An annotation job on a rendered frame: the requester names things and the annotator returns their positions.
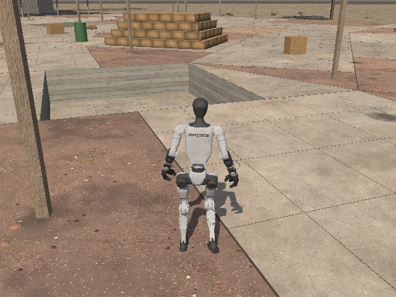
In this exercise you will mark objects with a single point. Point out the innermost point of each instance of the robot left upper arm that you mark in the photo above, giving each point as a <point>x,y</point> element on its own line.
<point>180,129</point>

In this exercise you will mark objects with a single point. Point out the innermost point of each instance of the robot head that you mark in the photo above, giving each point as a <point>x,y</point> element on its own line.
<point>200,106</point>

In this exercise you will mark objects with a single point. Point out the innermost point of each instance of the left robot forearm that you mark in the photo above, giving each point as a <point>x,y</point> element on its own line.
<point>168,161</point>

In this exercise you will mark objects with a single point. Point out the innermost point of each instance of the left robot hand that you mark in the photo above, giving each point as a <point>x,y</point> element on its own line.
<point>170,171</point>

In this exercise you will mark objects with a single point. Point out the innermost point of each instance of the robot right upper arm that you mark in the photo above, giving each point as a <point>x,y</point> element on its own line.
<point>218,131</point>

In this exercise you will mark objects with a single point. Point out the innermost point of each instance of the robot right thigh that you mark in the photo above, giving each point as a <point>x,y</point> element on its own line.
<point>210,188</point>

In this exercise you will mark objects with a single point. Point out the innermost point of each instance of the right robot hand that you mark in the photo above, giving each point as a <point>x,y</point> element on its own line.
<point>232,178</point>

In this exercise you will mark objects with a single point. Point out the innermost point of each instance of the right robot forearm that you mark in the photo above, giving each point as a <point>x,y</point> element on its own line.
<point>230,166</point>

